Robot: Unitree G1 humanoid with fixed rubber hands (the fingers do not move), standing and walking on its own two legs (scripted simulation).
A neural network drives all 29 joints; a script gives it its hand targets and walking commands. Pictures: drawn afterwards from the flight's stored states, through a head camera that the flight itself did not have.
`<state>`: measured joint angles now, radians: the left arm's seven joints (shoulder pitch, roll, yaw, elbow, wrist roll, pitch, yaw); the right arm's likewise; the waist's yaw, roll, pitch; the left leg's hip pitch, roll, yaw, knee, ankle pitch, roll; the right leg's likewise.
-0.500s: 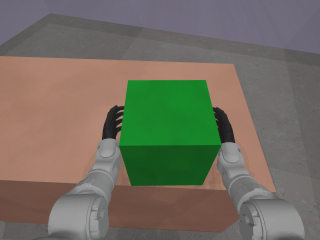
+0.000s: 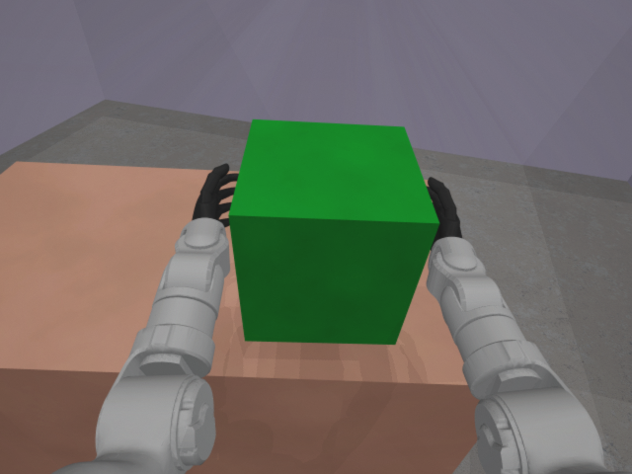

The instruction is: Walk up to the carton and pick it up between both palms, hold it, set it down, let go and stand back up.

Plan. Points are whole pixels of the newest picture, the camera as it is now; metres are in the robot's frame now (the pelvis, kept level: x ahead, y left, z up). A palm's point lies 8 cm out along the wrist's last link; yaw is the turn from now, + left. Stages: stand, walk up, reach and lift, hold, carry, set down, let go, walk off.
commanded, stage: reach and lift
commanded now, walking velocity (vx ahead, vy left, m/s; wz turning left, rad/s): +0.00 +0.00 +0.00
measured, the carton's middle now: (324, 233) +0.42 -0.01 +0.12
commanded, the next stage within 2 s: hold in 1.34 s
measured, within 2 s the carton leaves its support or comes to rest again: neither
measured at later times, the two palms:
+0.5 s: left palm (195, 236) +0.38 +0.16 +0.16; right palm (437, 249) +0.36 -0.15 +0.15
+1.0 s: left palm (189, 224) +0.38 +0.16 +0.18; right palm (437, 233) +0.37 -0.15 +0.17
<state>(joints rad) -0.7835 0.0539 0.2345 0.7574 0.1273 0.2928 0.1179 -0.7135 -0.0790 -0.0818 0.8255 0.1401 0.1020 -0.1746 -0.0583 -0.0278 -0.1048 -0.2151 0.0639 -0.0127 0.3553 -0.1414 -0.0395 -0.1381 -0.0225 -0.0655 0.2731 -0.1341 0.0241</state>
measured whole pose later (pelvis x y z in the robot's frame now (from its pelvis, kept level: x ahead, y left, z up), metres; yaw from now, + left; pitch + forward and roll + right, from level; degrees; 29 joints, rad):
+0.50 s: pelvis -0.01 +0.01 +0.00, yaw -1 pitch -4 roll -1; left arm -0.66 0.01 0.24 0.41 0.21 0.54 0.09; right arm -0.66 -0.06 -0.07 0.68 0.19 0.22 -0.16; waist -0.07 -0.05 -0.03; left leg -0.15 0.05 0.00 0.36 -0.15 -0.03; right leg -0.08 -0.04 -0.05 0.28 -0.13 0.04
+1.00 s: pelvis +0.01 +0.00 +0.00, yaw +1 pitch -7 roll -1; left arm -0.58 0.00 0.28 0.19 0.24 0.66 0.01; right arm -0.61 -0.07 0.02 0.48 0.26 0.35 -0.24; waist -0.10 -0.03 0.00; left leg -0.06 0.05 -0.02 0.36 -0.18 -0.04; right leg 0.03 -0.03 -0.08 0.26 -0.17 0.03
